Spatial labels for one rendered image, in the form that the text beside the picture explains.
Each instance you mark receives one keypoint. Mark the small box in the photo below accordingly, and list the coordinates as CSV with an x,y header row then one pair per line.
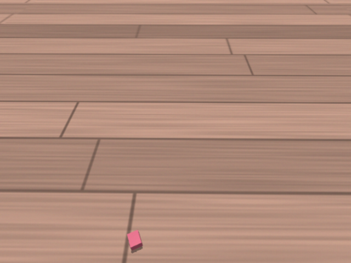
x,y
134,240

